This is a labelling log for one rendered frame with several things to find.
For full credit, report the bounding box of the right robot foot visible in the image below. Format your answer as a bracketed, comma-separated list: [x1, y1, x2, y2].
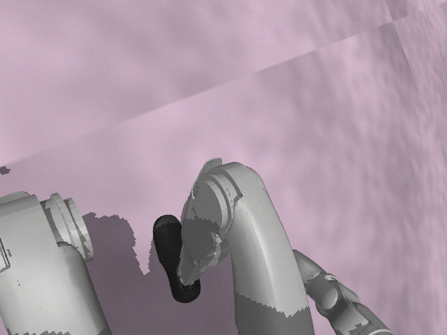
[153, 215, 200, 303]

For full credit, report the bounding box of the right robot arm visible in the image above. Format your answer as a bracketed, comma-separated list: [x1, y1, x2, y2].
[307, 273, 394, 335]

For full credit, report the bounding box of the right robot hand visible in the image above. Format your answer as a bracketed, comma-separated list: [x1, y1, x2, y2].
[293, 250, 327, 295]

